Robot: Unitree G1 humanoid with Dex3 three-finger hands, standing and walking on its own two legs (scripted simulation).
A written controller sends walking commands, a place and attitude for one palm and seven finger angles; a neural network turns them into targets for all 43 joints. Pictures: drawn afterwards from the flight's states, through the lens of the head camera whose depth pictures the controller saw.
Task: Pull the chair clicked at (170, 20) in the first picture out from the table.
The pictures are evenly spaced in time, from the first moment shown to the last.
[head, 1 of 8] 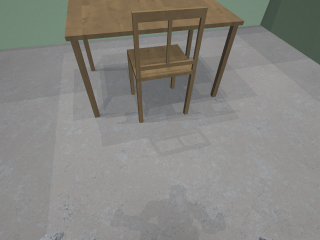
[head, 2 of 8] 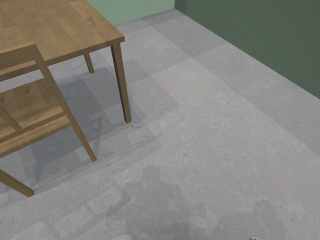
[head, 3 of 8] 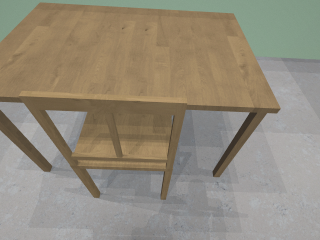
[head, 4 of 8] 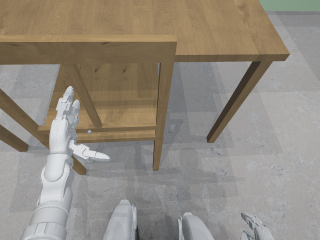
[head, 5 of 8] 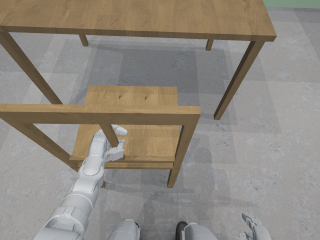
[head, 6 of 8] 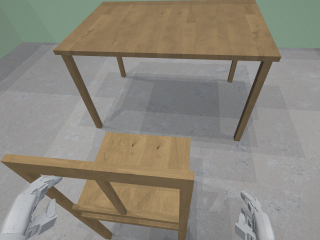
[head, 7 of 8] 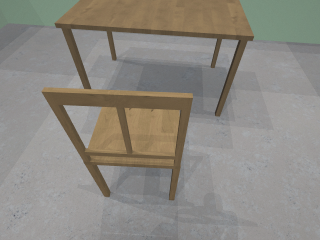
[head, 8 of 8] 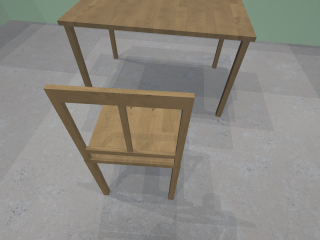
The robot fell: no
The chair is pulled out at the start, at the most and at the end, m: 0.00 0.61 0.61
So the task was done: yes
